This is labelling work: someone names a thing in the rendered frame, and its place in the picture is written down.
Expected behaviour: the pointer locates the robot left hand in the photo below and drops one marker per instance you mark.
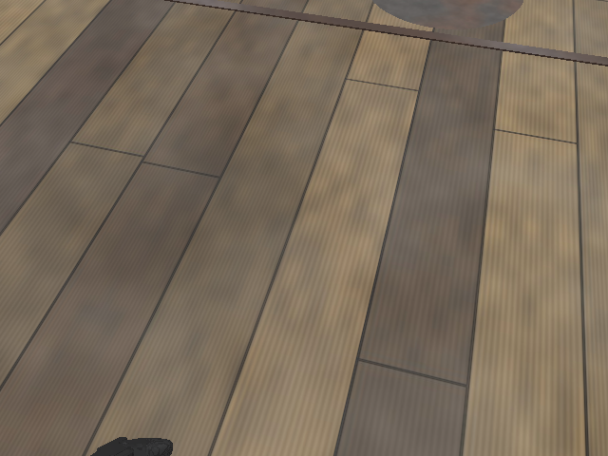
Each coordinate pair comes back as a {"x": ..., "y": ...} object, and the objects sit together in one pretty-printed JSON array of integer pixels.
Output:
[{"x": 136, "y": 447}]

